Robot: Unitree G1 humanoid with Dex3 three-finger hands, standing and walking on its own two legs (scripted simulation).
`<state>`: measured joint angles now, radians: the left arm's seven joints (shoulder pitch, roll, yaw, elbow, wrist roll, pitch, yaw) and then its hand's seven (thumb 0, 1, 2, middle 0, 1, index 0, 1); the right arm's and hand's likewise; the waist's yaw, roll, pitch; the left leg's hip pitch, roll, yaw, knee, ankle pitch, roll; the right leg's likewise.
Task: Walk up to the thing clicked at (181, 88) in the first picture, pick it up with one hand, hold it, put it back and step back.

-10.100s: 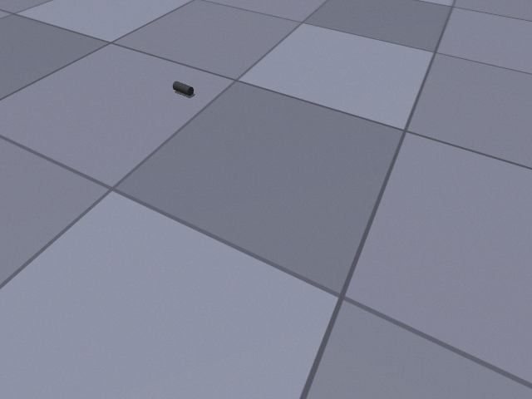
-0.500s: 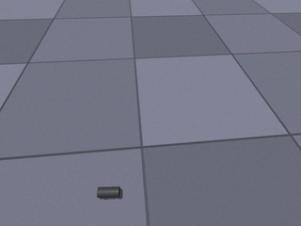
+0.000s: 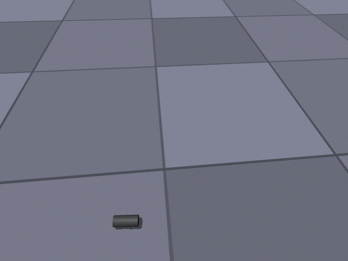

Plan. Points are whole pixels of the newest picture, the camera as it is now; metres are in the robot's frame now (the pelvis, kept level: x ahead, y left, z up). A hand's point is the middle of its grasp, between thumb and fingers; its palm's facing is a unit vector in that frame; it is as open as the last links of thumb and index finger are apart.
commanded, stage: stand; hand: left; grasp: from above
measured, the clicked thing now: (126, 220) +0.44 +0.26 -0.75
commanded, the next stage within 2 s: rise first in 0.06 s
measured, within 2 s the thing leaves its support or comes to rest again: neither
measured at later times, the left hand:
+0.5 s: hand out of the picture +0.15 +0.26 -0.17, palm faces -0.05 -0.93 -0.38, open 10.8 cm
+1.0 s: hand out of the picture +0.12 +0.27 -0.23, palm faces -0.16 -0.88 -0.46, open 14.1 cm
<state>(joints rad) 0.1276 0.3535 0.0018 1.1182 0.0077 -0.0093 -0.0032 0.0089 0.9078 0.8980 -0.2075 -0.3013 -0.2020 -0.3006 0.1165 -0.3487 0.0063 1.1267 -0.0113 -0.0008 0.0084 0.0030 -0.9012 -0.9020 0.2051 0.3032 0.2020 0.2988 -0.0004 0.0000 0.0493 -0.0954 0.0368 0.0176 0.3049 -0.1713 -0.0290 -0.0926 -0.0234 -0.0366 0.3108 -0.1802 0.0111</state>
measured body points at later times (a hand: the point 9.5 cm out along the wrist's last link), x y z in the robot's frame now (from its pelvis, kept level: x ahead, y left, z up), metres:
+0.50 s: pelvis -0.01 +0.01 -0.03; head +0.05 +0.01 +0.42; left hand +0.16 +0.30 -0.15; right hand +0.09 -0.25 -0.14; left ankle +0.00 +0.14 -0.75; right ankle -0.01 -0.12 -0.75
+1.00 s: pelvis -0.02 +0.02 -0.09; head +0.08 +0.04 +0.35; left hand +0.13 +0.31 -0.20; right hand +0.15 -0.23 -0.18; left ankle +0.00 +0.14 -0.75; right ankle -0.01 -0.12 -0.75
